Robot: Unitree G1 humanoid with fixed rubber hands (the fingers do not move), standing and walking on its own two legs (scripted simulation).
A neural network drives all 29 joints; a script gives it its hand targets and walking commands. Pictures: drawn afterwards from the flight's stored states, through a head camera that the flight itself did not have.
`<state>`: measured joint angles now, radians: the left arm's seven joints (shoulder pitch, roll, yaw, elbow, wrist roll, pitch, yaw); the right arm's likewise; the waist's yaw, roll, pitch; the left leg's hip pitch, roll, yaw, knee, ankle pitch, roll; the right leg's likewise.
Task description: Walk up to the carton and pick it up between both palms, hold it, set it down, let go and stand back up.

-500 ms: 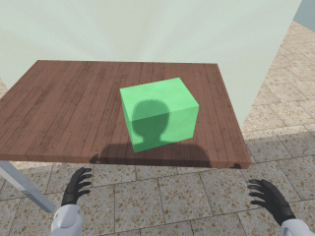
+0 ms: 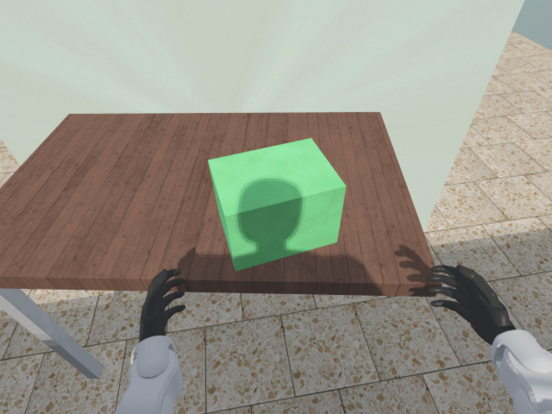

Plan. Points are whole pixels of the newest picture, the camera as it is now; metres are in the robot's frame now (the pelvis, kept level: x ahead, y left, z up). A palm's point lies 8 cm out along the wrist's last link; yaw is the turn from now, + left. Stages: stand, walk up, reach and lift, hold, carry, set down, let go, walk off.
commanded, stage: reach and lift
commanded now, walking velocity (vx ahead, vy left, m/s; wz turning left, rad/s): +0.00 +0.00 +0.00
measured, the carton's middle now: (274, 202) +0.51 +0.02 +0.00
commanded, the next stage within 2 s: none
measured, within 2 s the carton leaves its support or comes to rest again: neither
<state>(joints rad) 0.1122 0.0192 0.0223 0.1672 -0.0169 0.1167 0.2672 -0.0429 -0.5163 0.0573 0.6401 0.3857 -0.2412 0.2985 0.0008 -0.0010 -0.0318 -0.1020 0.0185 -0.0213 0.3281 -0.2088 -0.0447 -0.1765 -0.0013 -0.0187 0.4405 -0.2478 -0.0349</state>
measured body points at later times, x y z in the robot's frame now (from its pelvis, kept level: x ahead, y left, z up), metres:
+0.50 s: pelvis +0.00 +0.00 +0.00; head +0.00 -0.01 +0.45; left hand +0.31 +0.19 +0.06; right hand +0.34 -0.26 +0.06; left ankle -0.02 +0.15 -0.74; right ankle -0.01 -0.10 -0.74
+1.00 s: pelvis -0.01 +0.00 +0.00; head +0.01 -0.02 +0.45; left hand +0.36 +0.19 +0.11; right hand +0.42 -0.23 +0.11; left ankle -0.02 +0.15 -0.74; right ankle -0.01 -0.10 -0.74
